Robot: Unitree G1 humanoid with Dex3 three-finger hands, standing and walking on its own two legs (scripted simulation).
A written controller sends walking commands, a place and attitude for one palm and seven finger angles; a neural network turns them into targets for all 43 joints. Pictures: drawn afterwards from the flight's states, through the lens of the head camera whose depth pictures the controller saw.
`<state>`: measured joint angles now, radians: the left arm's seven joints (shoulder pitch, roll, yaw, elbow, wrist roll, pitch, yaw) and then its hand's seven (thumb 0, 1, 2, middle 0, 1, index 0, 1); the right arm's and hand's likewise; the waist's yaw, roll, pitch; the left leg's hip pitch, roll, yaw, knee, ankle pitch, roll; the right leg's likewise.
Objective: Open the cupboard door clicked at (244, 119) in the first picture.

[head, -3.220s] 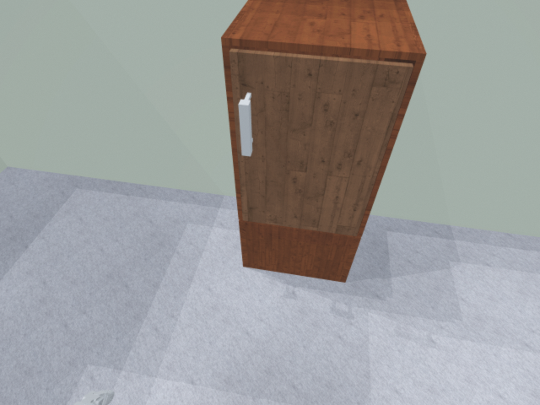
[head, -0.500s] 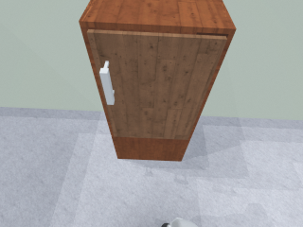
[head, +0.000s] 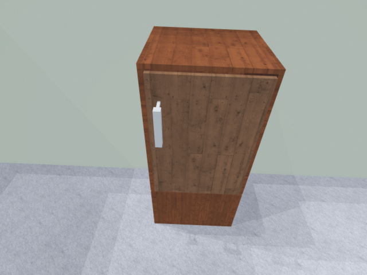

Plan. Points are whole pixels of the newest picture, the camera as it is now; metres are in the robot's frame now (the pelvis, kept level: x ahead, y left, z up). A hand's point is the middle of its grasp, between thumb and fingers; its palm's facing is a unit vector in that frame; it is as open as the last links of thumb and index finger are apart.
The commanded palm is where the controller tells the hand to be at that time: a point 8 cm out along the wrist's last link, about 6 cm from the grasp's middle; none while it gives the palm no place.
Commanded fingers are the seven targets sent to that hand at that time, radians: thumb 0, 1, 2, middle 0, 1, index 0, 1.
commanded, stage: come to a stop and stand still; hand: left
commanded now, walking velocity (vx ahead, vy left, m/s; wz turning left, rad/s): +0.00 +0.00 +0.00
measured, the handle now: (158, 124) +0.59 +0.12 +0.02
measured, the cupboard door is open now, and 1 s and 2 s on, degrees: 0 0 0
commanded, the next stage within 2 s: look again from close up in 0.52 s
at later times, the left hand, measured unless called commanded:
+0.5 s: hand out of the picture -0.03 +0.21 -0.16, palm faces +0.03 -0.98 -0.20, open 7.4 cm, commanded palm none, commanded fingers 0.00 0.90 0.90 -0.20 -0.30 -0.20 -0.30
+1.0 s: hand out of the picture -0.05 +0.18 -0.16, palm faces +0.06 -0.99 -0.15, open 7.4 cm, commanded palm none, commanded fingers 0.00 0.90 0.90 -0.20 -0.30 -0.20 -0.30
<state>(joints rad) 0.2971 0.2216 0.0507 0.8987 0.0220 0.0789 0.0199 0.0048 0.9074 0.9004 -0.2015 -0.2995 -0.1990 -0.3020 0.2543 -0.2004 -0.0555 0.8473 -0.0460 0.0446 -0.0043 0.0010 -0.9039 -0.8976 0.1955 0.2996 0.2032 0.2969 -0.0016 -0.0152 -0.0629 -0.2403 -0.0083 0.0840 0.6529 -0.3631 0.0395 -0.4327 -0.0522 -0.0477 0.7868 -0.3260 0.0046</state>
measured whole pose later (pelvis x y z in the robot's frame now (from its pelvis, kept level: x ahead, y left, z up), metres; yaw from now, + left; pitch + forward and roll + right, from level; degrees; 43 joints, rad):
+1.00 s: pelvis -0.03 +0.03 +0.02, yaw +0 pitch -1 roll +0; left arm 0.37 0.11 0.01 1.05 0.02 0.00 0.04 0.00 0.91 0.90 -0.20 -0.30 -0.20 -0.30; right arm 0.33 -0.14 -0.02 1.09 -0.02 0.01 -0.01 0.00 -0.90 -0.90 0.20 0.30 0.20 0.30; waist -0.01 -0.01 -0.01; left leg -0.24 -0.04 0.09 0.47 -0.22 0.07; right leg -0.31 -0.03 -0.04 0.44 -0.12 0.01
